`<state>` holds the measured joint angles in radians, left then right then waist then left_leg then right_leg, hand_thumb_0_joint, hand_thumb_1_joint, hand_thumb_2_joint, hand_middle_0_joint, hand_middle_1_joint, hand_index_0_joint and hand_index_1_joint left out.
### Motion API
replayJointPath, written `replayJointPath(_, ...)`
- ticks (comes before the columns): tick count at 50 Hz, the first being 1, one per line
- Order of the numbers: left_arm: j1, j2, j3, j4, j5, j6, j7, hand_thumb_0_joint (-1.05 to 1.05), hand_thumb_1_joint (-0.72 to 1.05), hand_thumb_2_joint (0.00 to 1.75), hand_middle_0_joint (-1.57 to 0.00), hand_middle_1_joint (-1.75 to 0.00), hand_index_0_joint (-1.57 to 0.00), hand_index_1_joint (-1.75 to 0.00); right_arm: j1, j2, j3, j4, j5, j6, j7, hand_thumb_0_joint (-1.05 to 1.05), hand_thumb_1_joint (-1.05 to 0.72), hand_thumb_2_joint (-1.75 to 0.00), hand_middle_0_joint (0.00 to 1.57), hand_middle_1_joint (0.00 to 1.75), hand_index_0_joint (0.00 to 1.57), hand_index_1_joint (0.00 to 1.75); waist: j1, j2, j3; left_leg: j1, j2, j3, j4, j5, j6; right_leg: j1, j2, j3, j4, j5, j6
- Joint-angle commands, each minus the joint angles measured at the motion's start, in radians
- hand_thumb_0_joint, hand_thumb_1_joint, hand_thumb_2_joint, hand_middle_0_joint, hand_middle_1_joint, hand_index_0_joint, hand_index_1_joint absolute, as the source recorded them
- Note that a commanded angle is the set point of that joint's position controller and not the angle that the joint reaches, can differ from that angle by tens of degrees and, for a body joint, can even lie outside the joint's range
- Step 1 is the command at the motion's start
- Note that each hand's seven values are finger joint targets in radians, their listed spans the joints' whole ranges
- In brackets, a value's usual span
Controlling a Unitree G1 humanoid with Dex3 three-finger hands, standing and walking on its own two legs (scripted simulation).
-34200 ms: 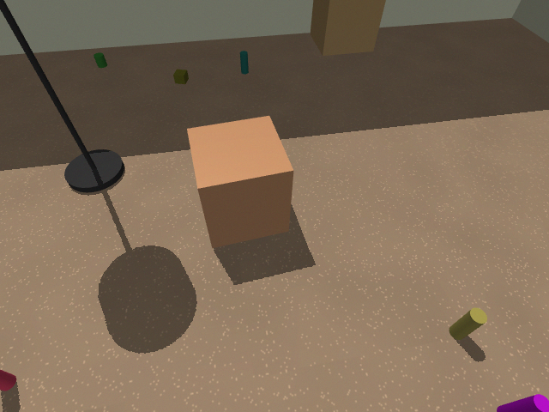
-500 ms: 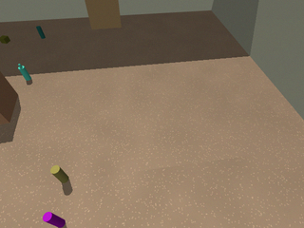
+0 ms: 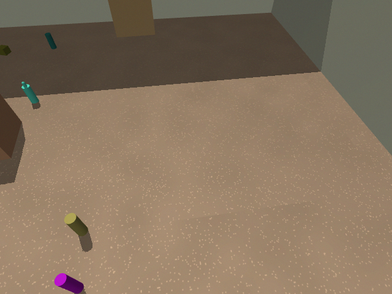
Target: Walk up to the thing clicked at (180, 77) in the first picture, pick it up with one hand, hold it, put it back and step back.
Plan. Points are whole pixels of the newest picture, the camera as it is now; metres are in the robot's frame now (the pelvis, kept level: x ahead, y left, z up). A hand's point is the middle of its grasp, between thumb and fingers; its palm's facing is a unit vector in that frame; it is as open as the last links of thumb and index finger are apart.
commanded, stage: walk up
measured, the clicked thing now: (3, 50) +2.25 +1.85 -0.75
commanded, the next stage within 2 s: none
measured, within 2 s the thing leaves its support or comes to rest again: neither
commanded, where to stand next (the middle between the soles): +0.40 -0.02 m, yaw -1 degrees
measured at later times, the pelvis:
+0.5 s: pelvis +0.11 +0.02 -0.01, yaw +2 degrees
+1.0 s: pelvis +0.26 -0.02 -0.02, yaw +15 degrees
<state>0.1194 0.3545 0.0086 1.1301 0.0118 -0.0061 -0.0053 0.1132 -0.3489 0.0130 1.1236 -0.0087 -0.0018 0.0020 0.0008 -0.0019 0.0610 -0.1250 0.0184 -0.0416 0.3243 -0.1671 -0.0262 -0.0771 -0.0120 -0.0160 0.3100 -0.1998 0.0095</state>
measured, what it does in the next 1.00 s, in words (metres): walks ahead: right foot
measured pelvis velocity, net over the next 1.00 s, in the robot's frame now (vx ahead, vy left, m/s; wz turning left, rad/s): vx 0.26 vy -0.02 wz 0.26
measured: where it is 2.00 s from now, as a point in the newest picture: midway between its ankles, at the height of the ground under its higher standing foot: (202, 262)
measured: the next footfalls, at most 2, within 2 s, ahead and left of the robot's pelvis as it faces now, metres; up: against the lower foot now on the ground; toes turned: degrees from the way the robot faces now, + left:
right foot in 0.62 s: +0.32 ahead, -0.10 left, +0.00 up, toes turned +5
left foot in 1.06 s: +0.36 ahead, +0.13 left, +0.00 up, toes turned +20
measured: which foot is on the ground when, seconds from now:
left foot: down 0.00-0.64, up 0.66-1.00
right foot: down 0.00-0.26, up 0.28-0.60, down 0.62-1.00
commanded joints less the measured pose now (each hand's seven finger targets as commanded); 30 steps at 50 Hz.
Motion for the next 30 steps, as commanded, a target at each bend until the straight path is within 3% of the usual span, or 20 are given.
replayJointPath(1, 0.058, 0.279, 0.095, -0.103, 0.017, -0.03, -0.017, 0.0, 0.9, 0.9, -0.2, -0.3, -0.2, -0.3, 0.032, -0.285, -0.105, -0.108, -0.026, -0.037, 0.015, 0.0, -0.9, -0.9, 0.2, 0.3, 0.2, 0.3, 0.021, 0.005, -0.109, -0.054, 0.056, -0.087, 0.043, -0.458, 0.118, -0.018, -0.085, 0.118, 0.044, -0.469, -0.095)
replayJointPath(3, 0.062, 0.28, 0.11, -0.131, 0.02, -0.03, -0.026, 0.0, 0.9, 0.9, -0.2, -0.3, -0.2, -0.3, -0.025, -0.258, -0.106, -0.156, -0.03, -0.037, 0.024, 0.0, -0.9, -0.9, 0.2, 0.3, 0.2, 0.3, 0.044, -0.028, 0.052, -0.258, 0.045, -0.095, 0.096, -0.456, 0.117, -0.073, -0.128, 0.207, 0.023, -0.523, -0.129)
replayJointPath(4, 0.084, 0.285, 0.115, -0.14, 0.019, -0.033, -0.026, 0.0, 0.9, 0.9, -0.2, -0.3, -0.2, -0.3, -0.045, -0.234, -0.104, -0.176, -0.031, -0.041, 0.028, 0.0, -0.9, -0.9, 0.2, 0.3, 0.2, 0.3, 0.063, -0.06, 0.107, -0.353, 0.021, -0.049, 0.157, -0.363, 0.097, -0.026, -0.168, 0.261, -0.024, -0.499, -0.157)
replayJointPath(5, 0.13, 0.308, 0.124, -0.14, 0.022, -0.039, -0.024, 0.0, 0.9, 0.9, -0.2, -0.3, -0.2, -0.3, -0.061, -0.215, -0.103, -0.191, -0.029, -0.048, 0.029, 0.0, -0.9, -0.9, 0.2, 0.3, 0.2, 0.3, 0.079, -0.119, 0.082, -0.412, -0.013, 0.031, 0.254, -0.243, 0.073, 0.077, -0.237, 0.333, -0.083, -0.422, -0.203)
replayJointPath(6, 0.144, 0.329, 0.135, -0.154, 0.026, -0.045, -0.023, 0.0, 0.9, 0.9, -0.2, -0.3, -0.2, -0.3, -0.053, -0.215, -0.105, -0.204, -0.032, -0.052, 0.029, 0.0, -0.9, -0.9, 0.2, 0.3, 0.2, 0.3, 0.09, -0.147, 0.075, -0.447, 0.015, 0.036, 0.368, -0.254, 0.054, 0.103, -0.318, 0.402, -0.121, -0.306, -0.25)
replayJointPath(7, 0.15, 0.336, 0.14, -0.166, 0.029, -0.048, -0.025, 0.0, 0.9, 0.9, -0.2, -0.3, -0.2, -0.3, -0.063, -0.228, -0.111, -0.22, -0.032, -0.054, 0.033, 0.0, -0.9, -0.9, 0.2, 0.3, 0.2, 0.3, 0.086, -0.127, 0.074, -0.449, 0.038, 0.009, 0.383, -0.316, 0.06, 0.094, -0.329, 0.41, -0.134, -0.289, -0.265)
replayJointPath(9, 0.078, 0.348, 0.138, -0.215, 0.033, -0.047, -0.03, 0.0, 0.9, 0.9, -0.2, -0.3, -0.2, -0.3, 0.011, -0.228, -0.119, -0.223, -0.026, -0.068, 0.04, 0.0, -0.9, -0.9, 0.2, 0.3, 0.2, 0.3, 0.039, -0.153, 0.073, -0.305, 0.061, 0.009, 0.273, -0.315, 0.073, -0.014, -0.305, 0.323, -0.077, -0.223, -0.25)
replayJointPath(11, -0.023, 0.28, 0.113, -0.26, 0.018, -0.03, -0.039, 0.0, 0.9, 0.9, -0.2, -0.3, -0.2, -0.3, 0.214, -0.229, -0.148, -0.162, -0.03, -0.084, 0.034, 0.0, -0.9, -0.9, 0.2, 0.3, 0.2, 0.3, -0.092, -0.084, 0.006, 0.068, 0.002, 0.061, 0.038, -0.119, 0.062, -0.215, -0.163, 0.11, 0.161, -0.071, -0.154)
replayJointPath(12, -0.009, 0.188, 0.088, -0.287, 0.003, -0.03, -0.04, 0.0, 0.9, 0.9, -0.2, -0.3, -0.2, -0.3, 0.321, -0.315, -0.179, -0.147, -0.045, -0.093, 0.022, 0.0, -0.9, -0.9, 0.2, 0.3, 0.2, 0.3, -0.134, 0.197, -0.055, 0.277, 0.151, -0.247, -0.11, -0.235, 0.106, -0.413, -0.003, -0.03, 0.537, -0.068, -0.075)
replayJointPath(13, 0.014, 0.177, 0.086, -0.292, 0.008, -0.031, -0.031, 0.0, 0.9, 0.9, -0.2, -0.3, -0.2, -0.3, 0.324, -0.412, -0.197, -0.17, -0.053, -0.098, 0.018, 0.0, -0.9, -0.9, 0.2, 0.3, 0.2, 0.3, -0.123, 0.28, -0.022, 0.344, 0.353, -0.551, -0.141, -0.204, 0.218, -0.642, 0.1, 0.026, 0.698, -0.356, -0.055)
replayJointPath(14, 0.008, 0.251, 0.095, -0.283, 0.01, -0.034, -0.02, 0.0, 0.9, 0.9, -0.2, -0.3, -0.2, -0.3, 0.3, -0.389, -0.189, -0.191, -0.021, -0.093, 0.018, 0.0, -0.9, -0.9, 0.2, 0.3, 0.2, 0.3, -0.095, 0.114, 0.017, 0.219, 0.394, -0.523, -0.093, -0.06, 0.285, -0.592, 0.022, 0.159, 0.747, -0.36, -0.059)
replayJointPath(16, 0.102, 0.242, 0.089, -0.253, -0.009, -0.032, -0.027, 0.0, 0.9, 0.9, -0.2, -0.3, -0.2, -0.3, 0.197, -0.302, -0.154, -0.245, -0.011, -0.09, 0.012, 0.0, -0.9, -0.9, 0.2, 0.3, 0.2, 0.3, -0.017, 0.064, 0.035, 0.168, 0.29, -0.274, -0.062, 0.087, 0.236, -0.528, -0.01, 0.169, 0.73, -0.248, -0.06)
replayJointPath(18, 0.137, 0.25, 0.092, -0.25, -0.007, -0.032, -0.037, 0.0, 0.9, 0.9, -0.2, -0.3, -0.2, -0.3, 0.182, -0.289, -0.149, -0.271, -0.008, -0.093, 0.008, 0.0, -0.9, -0.9, 0.2, 0.3, 0.2, 0.3, -0.012, 0.132, 0.03, 0.16, 0.246, -0.15, -0.062, 0.192, 0.216, -0.499, -0.032, 0.128, 0.637, -0.163, -0.037)
replayJointPath(20, 0.108, 0.23, 0.088, -0.278, -0.003, -0.031, -0.05, 0.0, 0.9, 0.9, -0.2, -0.3, -0.2, -0.3, 0.213, -0.281, -0.148, -0.287, -0.01, -0.091, 0.008, 0.0, -0.9, -0.9, 0.2, 0.3, 0.2, 0.3, -0.036, 0.149, 0.032, 0.174, 0.221, -0.078, -0.045, 0.356, 0.216, -0.485, -0.026, 0.081, 0.547, -0.117, -0.02)
replayJointPath(21, 0.085, 0.222, 0.088, -0.295, -0.001, -0.03, -0.053, 0.0, 0.9, 0.9, -0.2, -0.3, -0.2, -0.3, 0.222, -0.284, -0.149, -0.298, -0.009, -0.09, 0.008, 0.0, -0.9, -0.9, 0.2, 0.3, 0.2, 0.3, -0.04, 0.161, 0.047, 0.146, 0.226, -0.053, -0.039, 0.388, 0.224, -0.467, -0.036, 0.061, 0.5, -0.101, -0.017)
replayJointPath(22, -0.006, 0.22, 0.104, -0.346, 0.013, -0.034, -0.056, 0.0, 0.9, 0.9, -0.2, -0.3, -0.2, -0.3, 0.292, -0.267, -0.139, -0.303, 0.007, -0.087, 0.005, 0.0, -0.9, -0.9, 0.2, 0.3, 0.2, 0.3, -0.05, 0.131, 0.041, 0.123, 0.188, -0.162, -0.019, 0.458, 0.223, -0.452, -0.03, 0.007, 0.475, -0.102, -0.018)
replayJointPath(23, -0.039, 0.216, 0.106, -0.367, 0.015, -0.032, -0.058, 0.0, 0.9, 0.9, -0.2, -0.3, -0.2, -0.3, 0.316, -0.277, -0.14, -0.312, 0.007, -0.089, 0.003, 0.0, -0.9, -0.9, 0.2, 0.3, 0.2, 0.3, -0.058, 0.135, 0.056, 0.086, 0.202, -0.159, -0.028, 0.452, 0.218, -0.428, -0.032, 0.003, 0.443, -0.07, -0.024)
replayJointPath(27, 0.0, 0.199, 0.119, -0.389, 0.012, -0.023, -0.067, 0.0, 0.9, 0.9, -0.2, -0.3, -0.2, -0.3, 0.284, -0.297, -0.147, -0.372, 0.001, -0.085, -0.003, 0.0, -0.9, -0.9, 0.2, 0.3, 0.2, 0.3, -0.02, 0.16, -0.002, 0.012, 0.164, -0.112, 0.058, 0.472, 0.18, -0.265, 0.004, -0.036, 0.318, 0.024, -0.048)
replayJointPath(29, 0.063, 0.204, 0.135, -0.387, 0.01, -0.022, -0.065, 0.0, 0.9, 0.9, -0.2, -0.3, -0.2, -0.3, 0.283, -0.299, -0.147, -0.398, 0.001, -0.085, -0.012, 0.0, -0.9, -0.9, 0.2, 0.3, 0.2, 0.3, 0.021, 0.128, -0.031, -0.053, 0.151, -0.115, 0.154, 0.495, 0.156, -0.115, 0.023, -0.042, 0.263, 0.02, -0.067)
replayJointPath(30, 0.146, 0.224, 0.153, -0.372, 0.008, -0.026, -0.061, 0.0, 0.9, 0.9, -0.2, -0.3, -0.2, -0.3, 0.287, -0.279, -0.138, -0.408, 0.006, -0.086, -0.017, 0.0, -0.9, -0.9, 0.2, 0.3, 0.2, 0.3, 0.072, 0.064, -0.077, -0.115, 0.124, -0.102, 0.286, 0.464, 0.134, 0.04, 0.018, -0.028, 0.207, 0.058, -0.091)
